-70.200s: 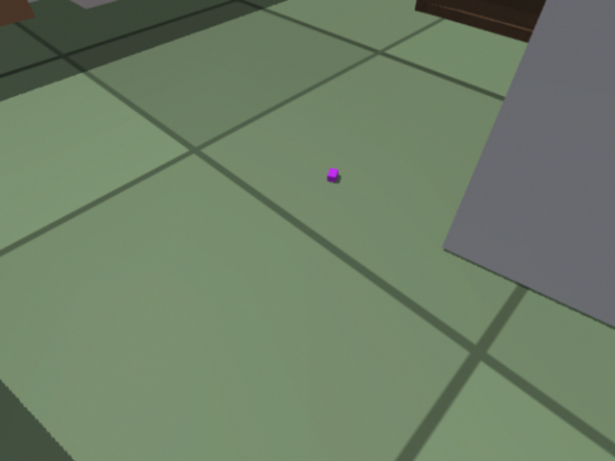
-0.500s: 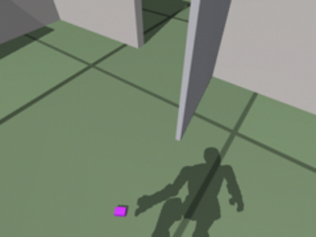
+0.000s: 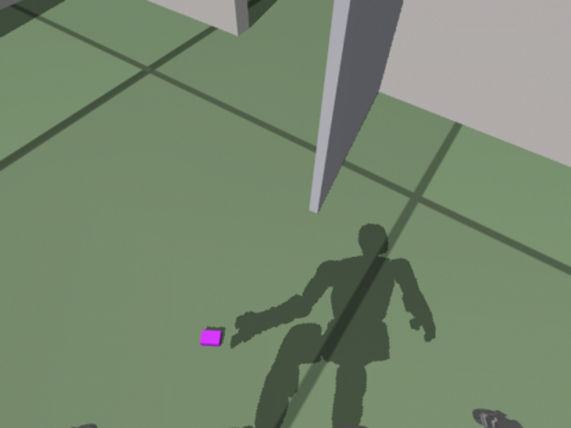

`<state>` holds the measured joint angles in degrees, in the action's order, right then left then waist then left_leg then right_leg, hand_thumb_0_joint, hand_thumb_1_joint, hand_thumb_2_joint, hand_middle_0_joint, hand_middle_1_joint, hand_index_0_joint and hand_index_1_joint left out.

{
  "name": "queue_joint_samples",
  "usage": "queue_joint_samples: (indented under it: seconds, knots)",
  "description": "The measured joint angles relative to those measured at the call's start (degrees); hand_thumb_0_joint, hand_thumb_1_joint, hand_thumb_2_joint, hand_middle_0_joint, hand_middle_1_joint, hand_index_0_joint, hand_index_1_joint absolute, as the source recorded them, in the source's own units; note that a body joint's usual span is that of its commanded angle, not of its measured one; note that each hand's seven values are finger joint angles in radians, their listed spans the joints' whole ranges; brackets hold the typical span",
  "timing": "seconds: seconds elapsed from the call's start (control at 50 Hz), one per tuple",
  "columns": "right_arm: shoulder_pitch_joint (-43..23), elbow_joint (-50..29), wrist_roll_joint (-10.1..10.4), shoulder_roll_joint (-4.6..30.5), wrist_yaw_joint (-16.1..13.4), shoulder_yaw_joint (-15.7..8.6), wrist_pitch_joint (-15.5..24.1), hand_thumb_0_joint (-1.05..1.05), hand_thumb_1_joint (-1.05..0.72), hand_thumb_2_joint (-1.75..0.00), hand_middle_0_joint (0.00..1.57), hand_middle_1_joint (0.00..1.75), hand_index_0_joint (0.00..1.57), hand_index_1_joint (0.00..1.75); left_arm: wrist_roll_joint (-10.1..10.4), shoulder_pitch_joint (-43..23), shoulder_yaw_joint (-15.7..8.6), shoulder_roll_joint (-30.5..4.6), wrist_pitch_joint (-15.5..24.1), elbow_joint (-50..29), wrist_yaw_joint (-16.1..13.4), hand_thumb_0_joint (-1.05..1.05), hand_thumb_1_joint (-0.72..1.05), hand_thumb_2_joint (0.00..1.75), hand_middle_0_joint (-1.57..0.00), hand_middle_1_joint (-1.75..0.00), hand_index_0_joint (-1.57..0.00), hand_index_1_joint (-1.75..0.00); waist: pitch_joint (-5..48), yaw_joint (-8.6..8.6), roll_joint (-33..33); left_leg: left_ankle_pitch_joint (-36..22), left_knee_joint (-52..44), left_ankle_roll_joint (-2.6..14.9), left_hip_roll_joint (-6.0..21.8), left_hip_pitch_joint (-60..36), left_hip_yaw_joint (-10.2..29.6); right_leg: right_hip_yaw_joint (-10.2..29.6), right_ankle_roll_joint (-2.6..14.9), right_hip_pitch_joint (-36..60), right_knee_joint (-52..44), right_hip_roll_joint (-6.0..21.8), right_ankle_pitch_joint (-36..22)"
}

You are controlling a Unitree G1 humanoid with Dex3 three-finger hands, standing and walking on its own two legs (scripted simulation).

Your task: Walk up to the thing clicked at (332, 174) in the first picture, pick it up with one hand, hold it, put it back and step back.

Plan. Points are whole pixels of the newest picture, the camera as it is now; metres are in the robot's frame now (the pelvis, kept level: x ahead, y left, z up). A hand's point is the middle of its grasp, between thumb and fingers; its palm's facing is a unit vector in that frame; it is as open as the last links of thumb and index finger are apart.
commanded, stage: step back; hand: left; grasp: from above
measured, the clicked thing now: (211, 338) +0.45 +0.24 -0.76
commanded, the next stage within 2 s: none
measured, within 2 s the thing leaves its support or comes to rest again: neither
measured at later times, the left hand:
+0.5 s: hand out of the picture -0.01 +0.25 -0.14, palm faces +0.03 -0.90 -0.43, open 7.4 cm
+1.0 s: hand out of the picture -0.15 +0.29 -0.16, palm faces -0.03 -0.91 -0.41, open 7.4 cm
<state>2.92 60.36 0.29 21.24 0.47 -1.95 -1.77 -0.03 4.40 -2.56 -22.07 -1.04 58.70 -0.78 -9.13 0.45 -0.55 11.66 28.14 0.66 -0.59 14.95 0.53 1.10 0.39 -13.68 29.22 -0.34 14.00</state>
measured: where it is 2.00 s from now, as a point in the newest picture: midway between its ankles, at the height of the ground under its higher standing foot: outside the picture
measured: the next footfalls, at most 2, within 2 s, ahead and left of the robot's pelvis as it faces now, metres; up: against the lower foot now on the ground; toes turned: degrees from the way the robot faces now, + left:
left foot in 0.64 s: -0.13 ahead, +0.13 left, +0.00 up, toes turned +0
right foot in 1.04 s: -0.24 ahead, -0.12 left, +0.00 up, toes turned +1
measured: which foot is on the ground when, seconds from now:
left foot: down 0.00-0.22, up 0.24-0.62, down 0.64-1.00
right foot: down 0.00-0.68, up 0.70-1.00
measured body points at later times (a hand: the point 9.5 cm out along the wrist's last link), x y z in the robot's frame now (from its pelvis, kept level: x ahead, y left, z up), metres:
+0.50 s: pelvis -0.09 -0.02 -0.01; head -0.02 -0.05 +0.43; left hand -0.01 +0.29 -0.11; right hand +0.00 -0.34 -0.15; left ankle -0.15 +0.13 -0.67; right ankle -0.01 -0.12 -0.74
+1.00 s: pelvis -0.23 +0.01 -0.01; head -0.16 +0.02 +0.43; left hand -0.15 +0.34 -0.14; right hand -0.10 -0.30 -0.12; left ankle -0.17 +0.13 -0.74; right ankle -0.28 -0.12 -0.72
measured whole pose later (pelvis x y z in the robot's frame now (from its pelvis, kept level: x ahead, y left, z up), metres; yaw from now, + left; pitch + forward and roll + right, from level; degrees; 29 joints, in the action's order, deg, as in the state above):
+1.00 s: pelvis -0.23 +0.01 -0.01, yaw -2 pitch -1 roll +0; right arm 4.0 48.4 -1.2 21.5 -0.3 -2.4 -2.1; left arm -1.0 11.3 -4.7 -23.3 -2.2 49.5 -0.9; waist -10.8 -1.5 -1.2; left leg 14.0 35.5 1.1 1.4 20.3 -2.0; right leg 5.6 -1.8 -16.1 46.2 -2.1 27.6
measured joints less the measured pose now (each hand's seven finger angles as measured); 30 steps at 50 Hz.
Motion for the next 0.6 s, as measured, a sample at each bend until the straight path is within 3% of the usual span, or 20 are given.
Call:
queue_joint_samples:
  seconds: [0.12, 0.2, 0.22, 0.24, 0.3, 0.34, 0.4, 0.52, 0.6]
  knots:
    - [-0.4, -3.0, -0.3, 1.2, 0.2, -1.2, -1.2, 0.01, -0.90, -0.90, 0.20, 0.30, 0.21, 0.30, -0.7, 0.1, -0.2, -1.1, -0.9, -3.0, 0.4, 0.01, 0.90, 0.90, -0.20, -0.30, -0.21, -0.30, -1.4, -0.13, -0.1, 1.5, 6.2, 0.12, 0.0, 4.4, -0.7, 0.6, 1.44, -5.6, 8.3, -0.2, 2.4]
    - [-0.1, -4.7, -0.8, 1.6, 0.3, -1.5, -1.9, 0.01, -0.90, -0.90, 0.20, 0.30, 0.21, 0.30, -1.2, 1.9, -0.7, -0.9, -0.9, -3.8, 0.8, 0.01, 0.90, 0.90, -0.20, -0.30, -0.21, -0.30, -0.8, -0.47, 1.1, 3.0, 11.2, -0.53, 1.1, 7.2, -0.4, 0.7, 2.83, -6.7, 14.7, -1.8, 8.7]
    - [0.0, -5.1, -0.8, 1.8, 0.4, -1.5, -2.2, 0.01, -0.90, -0.90, 0.20, 0.30, 0.21, 0.30, -1.3, 2.8, -0.9, -0.7, -0.8, -4.0, 0.9, 0.01, 0.90, 0.90, -0.20, -0.30, -0.21, -0.30, -0.3, -0.70, 1.7, 3.8, 13.0, -0.20, 1.6, 8.4, -0.1, 0.5, 2.57, -6.7, 14.4, -2.1, 6.5]
    - [-0.2, -5.2, -0.7, 2.0, 0.2, -1.6, -2.5, 0.01, -0.90, -0.90, 0.20, 0.30, 0.21, 0.30, -1.5, 3.5, -1.1, -0.3, -0.6, -4.1, 1.0, 0.01, 0.90, 0.90, -0.20, -0.30, -0.21, -0.30, -0.2, -0.66, 2.4, 6.9, 15.8, 0.23, 1.1, 9.6, 1.4, 0.0, 2.36, -6.9, 14.8, -2.4, 5.9]
    - [-0.4, -5.6, -0.5, 2.0, -0.8, -1.8, -2.9, 0.01, -0.90, -0.90, 0.20, 0.30, 0.21, 0.30, -2.1, 4.7, -0.8, 1.0, -0.5, -4.5, 0.9, 0.01, 0.90, 0.90, -0.21, -0.30, -0.21, -0.30, -0.8, -1.57, 2.8, 16.8, 28.8, 0.48, -4.4, 13.1, 6.7, 0.2, 2.35, -7.0, 13.6, -1.9, 5.0]
    - [0.1, -5.8, 0.0, 2.0, -0.8, -1.6, -2.5, 0.01, -0.90, -0.90, 0.20, 0.30, 0.21, 0.30, -2.4, 5.1, -0.7, 1.9, -0.6, -4.8, 0.7, 0.01, 0.90, 0.90, -0.21, -0.30, -0.21, -0.30, -0.9, -2.20, 2.8, 16.4, 35.3, 0.39, -6.6, 14.2, 8.0, 0.6, 2.30, -6.8, 10.4, -1.4, 2.6]
    - [2.0, -6.1, 0.3, 2.3, -0.8, -1.0, -1.9, 0.01, -0.90, -0.90, 0.20, 0.30, 0.21, 0.30, -2.5, 4.8, -0.8, 2.5, -0.8, -5.8, 0.5, 0.01, 0.90, 0.90, -0.21, -0.30, -0.21, -0.30, -0.5, -2.30, 2.7, 14.7, 39.9, -0.58, -7.6, 13.7, 8.9, 0.2, 2.21, -7.2, 6.1, -0.6, -0.7]
    - [5.1, -5.5, -0.3, 3.6, -1.6, -0.3, -2.4, 0.01, -0.90, -0.90, 0.20, 0.30, 0.21, 0.30, -2.0, 3.2, -1.0, 3.2, 0.0, -10.2, -0.3, 0.01, 0.90, 0.90, -0.21, -0.30, -0.21, -0.30, -1.1, -1.96, 3.4, 17.6, 32.1, -2.12, -4.8, 6.9, 7.9, -1.5, 1.51, -9.3, 4.0, 0.9, -4.0]
    - [4.9, -6.1, -0.7, 3.3, -1.4, -0.4, -2.2, 0.01, -0.90, -0.90, 0.20, 0.30, 0.21, 0.30, -1.8, 2.1, -1.0, 2.3, -0.5, -12.1, -0.4, 0.01, 0.90, 0.90, -0.21, -0.30, -0.21, -0.30, -2.3, -1.23, 2.5, 17.4, 19.3, -1.05, -2.1, 1.9, 5.1, -2.2, 0.39, -11.2, 5.0, 1.9, -5.6]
